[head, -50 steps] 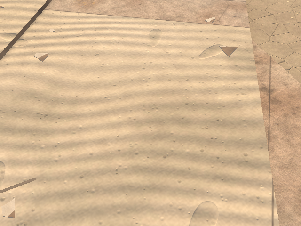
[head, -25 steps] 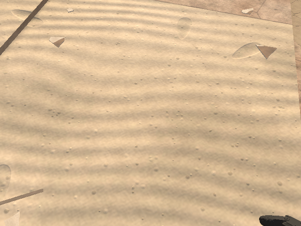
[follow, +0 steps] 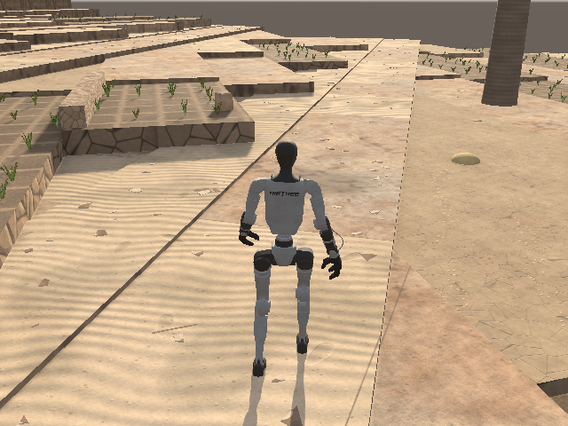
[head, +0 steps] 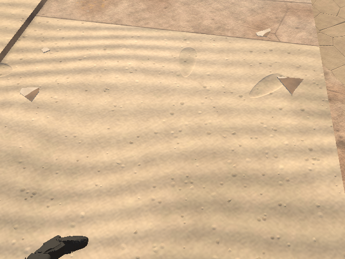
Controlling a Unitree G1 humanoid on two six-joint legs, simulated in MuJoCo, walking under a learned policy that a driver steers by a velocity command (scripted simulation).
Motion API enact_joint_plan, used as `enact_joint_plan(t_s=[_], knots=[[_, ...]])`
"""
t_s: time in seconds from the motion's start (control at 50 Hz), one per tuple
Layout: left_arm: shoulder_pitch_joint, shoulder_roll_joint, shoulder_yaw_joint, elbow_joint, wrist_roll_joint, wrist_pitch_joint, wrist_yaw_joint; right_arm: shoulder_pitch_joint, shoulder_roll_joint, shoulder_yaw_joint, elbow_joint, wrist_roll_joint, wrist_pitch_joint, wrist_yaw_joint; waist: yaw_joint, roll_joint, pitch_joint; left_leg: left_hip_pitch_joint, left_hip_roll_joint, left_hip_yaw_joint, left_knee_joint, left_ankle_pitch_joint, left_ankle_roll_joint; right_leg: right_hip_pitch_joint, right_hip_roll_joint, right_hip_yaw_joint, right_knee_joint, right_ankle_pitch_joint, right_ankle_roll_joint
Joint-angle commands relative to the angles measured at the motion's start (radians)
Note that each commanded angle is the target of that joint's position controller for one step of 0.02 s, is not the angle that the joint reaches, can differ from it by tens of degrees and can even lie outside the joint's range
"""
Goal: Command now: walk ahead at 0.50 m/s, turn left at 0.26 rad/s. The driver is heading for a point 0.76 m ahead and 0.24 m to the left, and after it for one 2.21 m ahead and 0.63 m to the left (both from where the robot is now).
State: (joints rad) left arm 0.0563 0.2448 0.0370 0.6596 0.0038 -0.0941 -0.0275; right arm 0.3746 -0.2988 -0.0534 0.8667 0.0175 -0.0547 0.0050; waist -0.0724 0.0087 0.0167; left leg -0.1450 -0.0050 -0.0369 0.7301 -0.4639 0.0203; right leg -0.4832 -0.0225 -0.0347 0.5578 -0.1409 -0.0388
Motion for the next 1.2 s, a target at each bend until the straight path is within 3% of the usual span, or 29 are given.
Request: enact_joint_plan(t_s=[0.02, 0.06, 0.1, 0.14, 0.24, 0.36, 0.4, 0.44, 0.48, 0.5, 0.52, 0.54, 0.56, 0.58, 0.6, 0.62, 0.7, 0.8, 0.86, 0.92, 0.96, 0.98, 1.0, 1.02, 1.04, 1.06, 1.1, 1.16, 1.2], knots=[[0.378, 0.187, 0.068, 0.026, 0.003, 0.004, 0.018, -0.026, -0.126, -0.019, -0.097, 0.030, -0.041, 0.002, 0.200, -0.170, -0.279, -0.663, 0.012, -0.113, 0.593, -0.056, 0.015, 0.785, -0.382, 0.611, -0.236, -0.199, -0.218], [0.234, 0.118, 0.042, 0.019, -0.002, 0.002, 0.016, -0.118, -0.114, -0.024, -0.123, 0.015, -0.028, -0.001, 0.137, -0.098, -0.102, -0.628, 0.094, -0.068, 0.523, 0.105, 0.012, 0.513, -0.304, 0.381, -0.305, -0.138, -0.167], [0.166, 0.090, 0.038, 0.027, 0.006, -0.014, 0.013, -0.075, -0.083, -0.030, -0.110, 0.012, 0.000, -0.003, 0.078, -0.133, -0.044, -0.516, 0.130, -0.074, 0.464, 0.191, -0.001, 0.356, -0.249, 0.244, -0.380, -0.055, -0.142], [0.155, 0.101, 0.045, 0.046, 0.010, -0.028, 0.015, -0.065, -0.050, -0.028, -0.106, 0.013, 0.019, -0.005, 0.059, -0.108, -0.021, -0.509, 0.128, -0.076, 0.450, 0.244, -0.014, 0.312, -0.242, 0.147, -0.416, 0.062, -0.145], [0.185, 0.134, 0.058, 0.090, 0.013, -0.024, 0.034, -0.168, -0.029, -0.027, -0.144, 0.005, 0.022, 0.004, 0.077, -0.074, 0.017, -0.571, 0.121, -0.072, 0.220, 0.456, -0.028, 0.364, -0.223, -0.026, -0.430, 0.193, -0.132], [0.261, 0.184, 0.078, 0.136, -0.008, 0.005, 0.047, -0.356, -0.004, -0.012, -0.225, 0.003, 0.019, 0.042, 0.146, -0.049, 0.086, -0.585, 0.115, 0.022, -0.028, 0.484, 0.010, 0.501, -0.269, -0.118, -0.414, 0.201, -0.114], [0.267, 0.197, 0.085, 0.147, -0.019, 0.019, 0.046, -0.381, -0.014, -0.015, -0.250, 0.003, 0.021, 0.052, 0.143, -0.054, 0.091, -0.583, 0.103, 0.053, -0.065, 0.406, 0.035, 0.564, -0.287, -0.138, -0.369, 0.275, -0.101], [0.247, 0.227, 0.093, 0.146, -0.027, 0.032, 0.049, -0.352, -0.039, -0.028, -0.263, 0.003, 0.024, 0.057, 0.107, -0.083, 0.048, -0.480, 0.049, 0.113, -0.079, 0.304, 0.073, 0.591, -0.286, -0.169, -0.260, 0.574, -0.080], [0.216, 0.247, 0.097, 0.139, -0.037, 0.048, 0.054, -0.155, -0.103, -0.067, -0.223, 0.007, 0.029, 0.051, -0.013, -0.090, -0.071, -0.200, -0.044, 0.168, -0.131, 0.273, 0.126, 0.550, -0.248, -0.209, 0.031, 0.822, -0.046], [0.221, 0.226, 0.086, 0.132, -0.030, 0.046, 0.057, 0.019, -0.174, -0.104, -0.175, 0.008, 0.034, 0.035, -0.092, -0.046, -0.162, 0.097, -0.053, 0.106, -0.175, 0.326, 0.167, 0.374, -0.204, -0.219, 0.290, 0.677, -0.004], [0.294, 0.086, 0.043, 0.082, 0.020, 0.029, 0.049, 0.055, -0.296, -0.126, -0.165, 0.016, 0.034, 0.016, -0.013, 0.234, -0.226, 0.439, 0.210, -0.364, -0.203, 0.314, 0.310, -0.066, -0.056, -0.193, 0.666, -0.187, 0.063], [0.258, 0.091, 0.028, 0.051, -0.005, -0.015, 0.037, 0.060, -0.279, -0.110, -0.208, 0.009, 0.015, 0.024, -0.019, 0.216, -0.411, 0.577, 0.346, -0.821, -0.404, 0.116, 0.445, -0.259, 0.070, 0.064, 0.862, -0.479, 0.076], [0.133, 0.168, 0.047, 0.024, -0.048, -0.041, 0.026, 0.043, -0.200, -0.088, -0.200, -0.002, 0.002, 0.029, -0.060, 0.104, -0.304, 0.524, 0.323, -0.703, -0.449, 0.153, 0.373, -0.363, 0.011, 0.125, 0.871, -0.388, 0.052], [0.103, 0.159, 0.042, 0.013, -0.049, -0.054, 0.027, -0.004, -0.166, -0.078, -0.201, 0.002, -0.007, 0.028, -0.029, 0.067, -0.202, 0.390, 0.284, -0.567, -0.438, 0.226, 0.335, -0.360, -0.032, 0.118, 0.797, -0.299, 0.032], [0.106, 0.157, 0.044, 0.027, -0.022, -0.055, 0.036, -0.081, -0.131, -0.067, -0.213, 0.004, -0.009, 0.026, 0.021, 0.002, -0.132, 0.235, 0.240, -0.456, -0.435, 0.328, 0.299, -0.294, -0.073, 0.117, 0.708, -0.237, 0.033], [0.120, 0.171, 0.053, 0.033, -0.003, -0.047, 0.039, -0.132, -0.101, -0.056, -0.229, -0.003, -0.010, 0.022, 0.058, 0.014, -0.104, 0.122, 0.208, -0.384, -0.452, 0.418, 0.285, -0.215, -0.097, 0.121, 0.642, -0.197, 0.039], [0.119, 0.131, 0.048, 0.022, 0.013, -0.007, 0.036, -0.132, -0.124, -0.059, -0.235, -0.006, -0.015, 0.001, 0.091, 0.022, -0.063, -0.048, 0.156, -0.279, -0.502, 0.576, 0.284, -0.139, -0.088, 0.092, 0.478, -0.107, 0.088], [-0.066, 0.087, 0.027, -0.027, 0.005, -0.009, 0.025, -0.066, -0.141, -0.064, -0.209, 0.004, -0.002, -0.021, 0.022, 0.068, -0.020, -0.108, 0.087, -0.215, -0.483, 0.464, 0.215, -0.083, -0.018, 0.081, 0.109, 0.184, 0.110], [-0.127, 0.104, 0.029, -0.047, -0.009, -0.020, 0.010, -0.022, -0.143, -0.064, -0.189, 0.009, 0.003, -0.023, -0.004, 0.080, -0.013, -0.072, 0.115, -0.265, -0.448, 0.395, 0.203, -0.044, 0.006, 0.090, 0.006, 0.227, 0.099], [-0.120, 0.130, 0.038, -0.050, -0.008, -0.033, -0.006, 0.003, -0.124, -0.058, -0.170, 0.005, 0.008, -0.026, -0.001, 0.098, -0.013, 0.025, 0.161, -0.328, -0.376, 0.398, 0.189, -0.026, 0.003, 0.099, -0.049, 0.165, 0.060], [-0.044, 0.145, 0.050, -0.035, -0.007, -0.041, -0.004, -0.016, -0.124, -0.059, -0.170, 0.001, 0.013, -0.025, 0.046, 0.124, -0.025, 0.051, 0.159, -0.337, -0.306, 0.516, 0.167, 0.070, 0.019, 0.066, -0.093, 0.098, 0.018], [0.049, 0.171, 0.065, -0.011, 0.002, -0.045, 0.001, -0.024, -0.101, -0.050, -0.176, -0.002, 0.013, -0.022, 0.091, 0.113, -0.082, 0.040, 0.108, -0.306, -0.194, 0.632, 0.142, 0.215, 0.020, 0.058, -0.115, 0.102, -0.015], [0.202, 0.218, 0.078, 0.005, 0.016, -0.048, 0.006, -0.033, -0.062, -0.033, -0.195, -0.015, 0.010, -0.019, 0.160, 0.039, -0.218, -0.069, 0.055, -0.244, 0.057, 0.544, 0.106, 0.466, -0.118, 0.198, -0.083, 0.110, -0.084], [0.329, 0.307, 0.103, 0.047, 0.024, -0.038, 0.005, 0.122, 0.000, -0.014, -0.195, 0.008, -0.002, -0.019, 0.123, -0.261, -0.351, -0.429, -0.105, -0.129, 0.420, 0.111, 0.018, 0.822, -0.332, 0.635, -0.142, -0.049, -0.266], [0.357, 0.233, 0.088, 0.066, -0.011, -0.034, -0.005, 0.120, -0.064, -0.018, -0.183, 0.018, -0.011, -0.019, 0.143, -0.274, -0.323, -0.601, -0.080, -0.165, 0.550, -0.110, 0.009, 0.839, -0.376, 0.851, -0.258, -0.319, -0.284], [0.299, 0.168, 0.069, 0.056, -0.019, -0.028, -0.001, -0.005, -0.129, -0.035, -0.196, 0.022, -0.012, -0.017, 0.164, -0.154, -0.166, -0.664, -0.028, -0.167, 0.599, -0.028, 0.013, 0.712, -0.341, 0.720, -0.277, -0.389, -0.236], [0.197, 0.127, 0.048, 0.045, -0.001, -0.012, 0.003, -0.135, -0.111, -0.032, -0.231, -0.009, -0.017, -0.013, 0.125, -0.054, -0.023, -0.626, 0.049, -0.094, 0.509, 0.103, 0.014, 0.465, -0.255, 0.500, -0.318, -0.215, -0.195], [0.185, 0.111, 0.036, 0.055, -0.002, -0.014, 0.002, -0.115, -0.057, -0.026, -0.232, -0.018, -0.020, -0.009, 0.074, -0.110, -0.019, -0.510, 0.091, -0.050, 0.363, 0.161, -0.001, 0.336, -0.173, 0.380, -0.366, 0.001, -0.193], [0.205, 0.146, 0.046, 0.067, -0.014, -0.013, 0.009, -0.159, -0.033, -0.015, -0.250, -0.025, -0.024, -0.010, 0.078, -0.102, -0.014, -0.509, 0.092, -0.024, 0.234, 0.194, -0.024, 0.317, -0.165, 0.330, -0.384, 0.101, -0.210]])
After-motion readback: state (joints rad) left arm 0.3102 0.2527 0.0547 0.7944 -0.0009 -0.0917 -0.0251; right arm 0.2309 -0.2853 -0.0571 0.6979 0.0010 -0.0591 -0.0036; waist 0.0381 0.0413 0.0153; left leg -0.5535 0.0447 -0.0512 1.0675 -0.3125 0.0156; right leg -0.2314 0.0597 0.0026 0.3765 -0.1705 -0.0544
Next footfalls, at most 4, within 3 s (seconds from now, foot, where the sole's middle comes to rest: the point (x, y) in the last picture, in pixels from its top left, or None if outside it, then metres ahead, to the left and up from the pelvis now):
0.50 left None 0.39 0.17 -0.76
1.00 right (145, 196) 0.72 0.11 -0.76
1.46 left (68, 184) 0.80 0.44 -0.76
1.96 right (115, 120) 1.15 0.25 -0.76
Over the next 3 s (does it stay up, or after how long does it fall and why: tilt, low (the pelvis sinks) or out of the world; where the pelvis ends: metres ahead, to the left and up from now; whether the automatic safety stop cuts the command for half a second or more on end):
stays up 1.57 0.40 0.00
